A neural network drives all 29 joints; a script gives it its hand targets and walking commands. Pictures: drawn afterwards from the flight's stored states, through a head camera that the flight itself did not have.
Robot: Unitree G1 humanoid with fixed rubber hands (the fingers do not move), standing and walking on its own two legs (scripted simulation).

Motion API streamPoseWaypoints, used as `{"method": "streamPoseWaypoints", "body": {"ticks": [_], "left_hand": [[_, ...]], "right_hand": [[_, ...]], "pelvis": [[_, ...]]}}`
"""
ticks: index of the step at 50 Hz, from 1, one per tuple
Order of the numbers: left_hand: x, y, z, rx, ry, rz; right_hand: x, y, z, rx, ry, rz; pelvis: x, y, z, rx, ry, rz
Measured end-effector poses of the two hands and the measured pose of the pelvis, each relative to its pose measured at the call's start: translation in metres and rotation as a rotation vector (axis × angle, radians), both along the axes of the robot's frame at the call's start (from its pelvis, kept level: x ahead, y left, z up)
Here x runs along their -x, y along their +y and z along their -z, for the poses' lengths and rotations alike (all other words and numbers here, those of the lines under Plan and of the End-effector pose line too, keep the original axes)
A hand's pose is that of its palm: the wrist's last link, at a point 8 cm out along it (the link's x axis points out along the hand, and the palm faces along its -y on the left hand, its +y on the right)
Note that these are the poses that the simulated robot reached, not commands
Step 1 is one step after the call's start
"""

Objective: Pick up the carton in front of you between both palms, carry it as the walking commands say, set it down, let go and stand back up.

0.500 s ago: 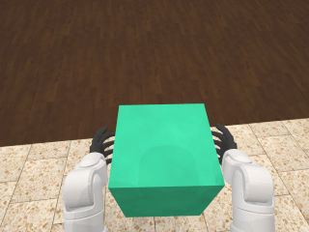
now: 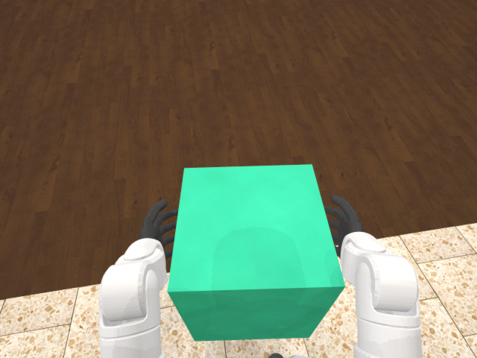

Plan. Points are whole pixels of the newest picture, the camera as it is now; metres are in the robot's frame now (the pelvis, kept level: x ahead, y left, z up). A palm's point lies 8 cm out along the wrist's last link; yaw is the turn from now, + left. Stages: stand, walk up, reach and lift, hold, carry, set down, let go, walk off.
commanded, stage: carry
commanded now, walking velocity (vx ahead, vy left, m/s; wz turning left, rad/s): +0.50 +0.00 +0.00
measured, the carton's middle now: (250, 257) +0.28 +0.00 +0.02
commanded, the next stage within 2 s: none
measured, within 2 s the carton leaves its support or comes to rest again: neither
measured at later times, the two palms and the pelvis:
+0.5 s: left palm (169, 95) +0.62 +0.16 +0.13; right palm (301, 91) +0.62 -0.14 +0.13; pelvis +0.34 +0.02 +0.00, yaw -1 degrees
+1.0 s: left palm (183, 11) +1.05 +0.17 +0.17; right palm (277, 9) +1.06 -0.13 +0.17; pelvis +0.67 +0.02 +0.01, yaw +1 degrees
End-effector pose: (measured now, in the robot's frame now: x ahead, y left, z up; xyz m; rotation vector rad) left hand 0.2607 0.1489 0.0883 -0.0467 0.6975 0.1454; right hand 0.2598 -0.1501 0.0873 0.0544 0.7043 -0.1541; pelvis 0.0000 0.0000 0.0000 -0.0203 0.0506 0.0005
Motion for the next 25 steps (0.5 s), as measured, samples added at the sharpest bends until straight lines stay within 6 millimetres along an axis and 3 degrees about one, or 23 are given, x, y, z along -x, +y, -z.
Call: {"method": "streamPoseWaypoints", "body": {"ticks": [3, 6, 14, 20, 25], "left_hand": [[-0.037, -0.005, 0.013, -0.014, 0.054, -0.023], [-0.064, -0.006, 0.016, -0.010, 0.112, -0.050], [-0.158, -0.006, -0.012, -0.024, 0.066, -0.062], [-0.256, -0.002, -0.032, -0.016, -0.040, -0.020], [-0.361, 0.015, -0.041, 0.019, -0.158, 0.000]], "right_hand": [[-0.044, -0.005, 0.017, -0.015, 0.054, -0.022], [-0.079, -0.006, 0.019, -0.007, 0.112, -0.053], [-0.176, -0.006, -0.004, -0.010, 0.065, -0.074], [-0.261, -0.001, -0.026, -0.007, -0.041, -0.024], [-0.358, 0.015, -0.045, 0.009, -0.159, 0.010]], "pelvis": [[-0.038, -0.011, 0.000, 0.007, 0.000, -0.019], [-0.071, -0.018, -0.014, -0.013, 0.008, -0.036], [-0.172, -0.020, -0.035, -0.053, 0.027, -0.022], [-0.260, -0.005, -0.027, -0.042, 0.013, -0.010], [-0.340, 0.016, -0.001, -0.021, -0.009, 0.013]]}}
